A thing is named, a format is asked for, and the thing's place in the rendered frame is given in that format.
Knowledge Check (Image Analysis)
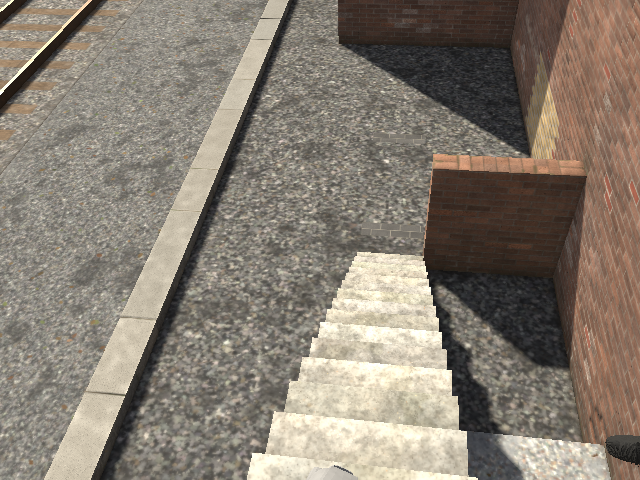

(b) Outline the right robot hand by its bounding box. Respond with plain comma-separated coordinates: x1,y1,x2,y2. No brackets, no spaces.
605,435,640,467

